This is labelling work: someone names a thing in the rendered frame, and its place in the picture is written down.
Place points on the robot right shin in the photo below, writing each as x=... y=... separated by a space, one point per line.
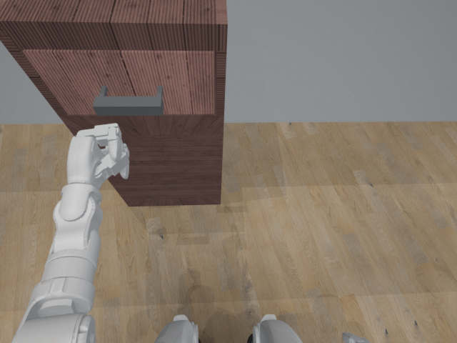
x=268 y=317

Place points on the robot left forearm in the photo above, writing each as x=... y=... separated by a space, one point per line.
x=66 y=285

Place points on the right robot thigh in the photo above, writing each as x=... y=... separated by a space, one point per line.
x=274 y=331

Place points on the left robot hand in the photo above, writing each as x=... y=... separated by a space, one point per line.
x=85 y=155

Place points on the cabinet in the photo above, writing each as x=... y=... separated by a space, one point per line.
x=174 y=159

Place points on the handle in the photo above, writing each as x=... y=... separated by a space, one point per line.
x=128 y=105

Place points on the robot left upper arm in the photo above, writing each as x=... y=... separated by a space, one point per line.
x=66 y=328

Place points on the drawer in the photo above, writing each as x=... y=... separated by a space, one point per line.
x=75 y=77

